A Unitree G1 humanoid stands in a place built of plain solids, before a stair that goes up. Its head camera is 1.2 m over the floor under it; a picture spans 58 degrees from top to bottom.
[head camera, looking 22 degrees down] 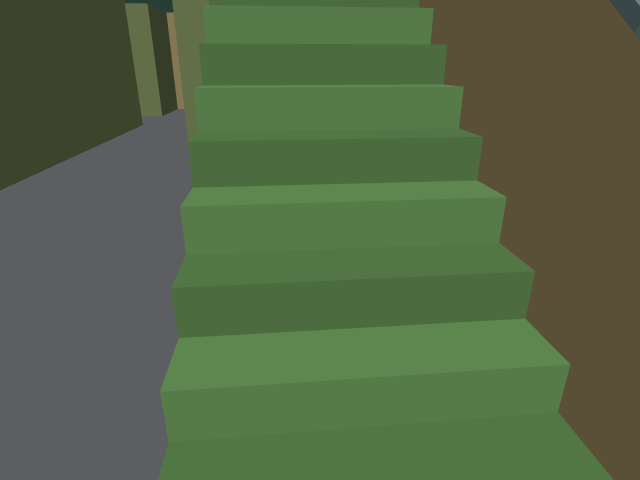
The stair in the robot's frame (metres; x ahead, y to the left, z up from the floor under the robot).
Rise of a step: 0.18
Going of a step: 0.25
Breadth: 1.20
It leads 6 degrees to the left of straight ahead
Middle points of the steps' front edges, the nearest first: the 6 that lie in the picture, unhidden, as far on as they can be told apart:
1.00 -0.16 0.37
1.26 -0.13 0.56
1.51 -0.11 0.74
1.76 -0.08 0.93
2.02 -0.06 1.11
2.27 -0.03 1.30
